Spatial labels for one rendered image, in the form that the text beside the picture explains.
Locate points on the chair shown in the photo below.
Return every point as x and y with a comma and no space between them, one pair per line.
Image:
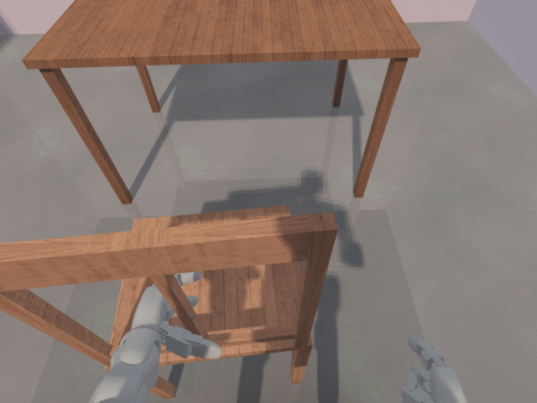
252,298

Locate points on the right robot hand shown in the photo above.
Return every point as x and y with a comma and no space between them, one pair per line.
441,385

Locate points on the robot left forearm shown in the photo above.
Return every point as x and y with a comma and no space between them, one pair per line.
134,369

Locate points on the table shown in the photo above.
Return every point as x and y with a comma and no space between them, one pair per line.
103,33

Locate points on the left robot hand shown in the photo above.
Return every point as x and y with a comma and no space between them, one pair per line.
153,309

